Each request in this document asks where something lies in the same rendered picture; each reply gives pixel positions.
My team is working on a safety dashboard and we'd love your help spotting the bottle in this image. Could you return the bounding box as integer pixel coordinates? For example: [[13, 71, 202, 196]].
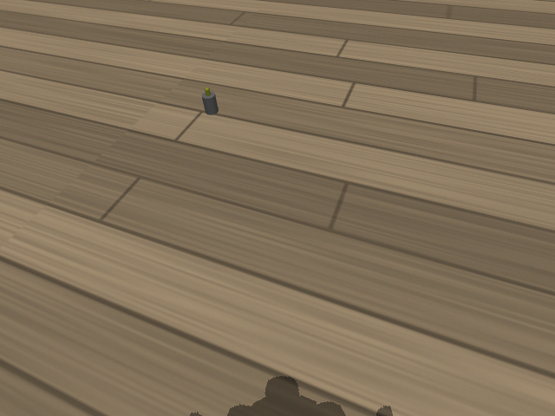
[[202, 88, 219, 115]]

